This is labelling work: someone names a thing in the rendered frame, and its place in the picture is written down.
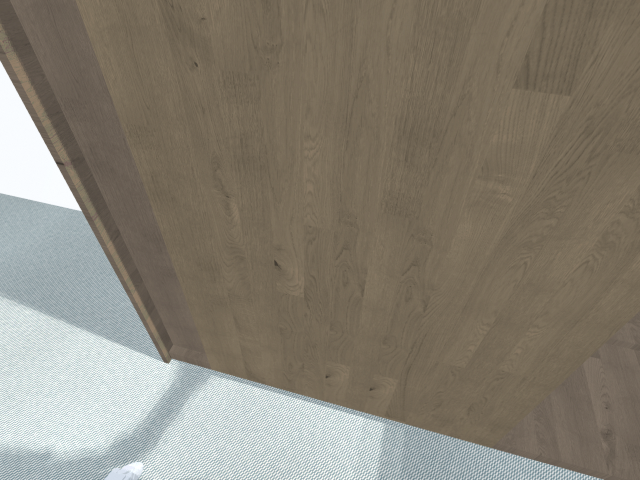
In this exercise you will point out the wardrobe door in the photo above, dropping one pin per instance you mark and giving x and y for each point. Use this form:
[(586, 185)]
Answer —
[(57, 34), (423, 210)]

